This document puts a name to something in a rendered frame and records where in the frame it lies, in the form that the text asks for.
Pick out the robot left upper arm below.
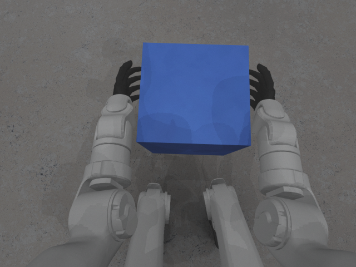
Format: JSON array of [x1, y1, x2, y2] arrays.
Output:
[[25, 189, 138, 267]]

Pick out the right robot foot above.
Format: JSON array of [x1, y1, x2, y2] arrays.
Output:
[[209, 220, 219, 248]]

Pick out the robot right forearm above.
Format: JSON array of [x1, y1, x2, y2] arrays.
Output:
[[251, 99, 322, 212]]

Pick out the carton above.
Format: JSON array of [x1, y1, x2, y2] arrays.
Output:
[[136, 42, 251, 156]]

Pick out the robot left forearm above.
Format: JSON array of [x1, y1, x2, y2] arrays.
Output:
[[68, 94, 136, 231]]

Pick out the robot left hand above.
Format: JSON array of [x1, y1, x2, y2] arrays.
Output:
[[113, 60, 141, 102]]

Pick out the robot right upper arm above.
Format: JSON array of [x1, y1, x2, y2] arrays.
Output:
[[253, 196, 356, 267]]

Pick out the robot left thigh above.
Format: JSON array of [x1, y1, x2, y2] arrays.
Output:
[[124, 189, 171, 267]]

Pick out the robot right hand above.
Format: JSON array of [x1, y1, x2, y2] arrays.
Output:
[[249, 64, 275, 111]]

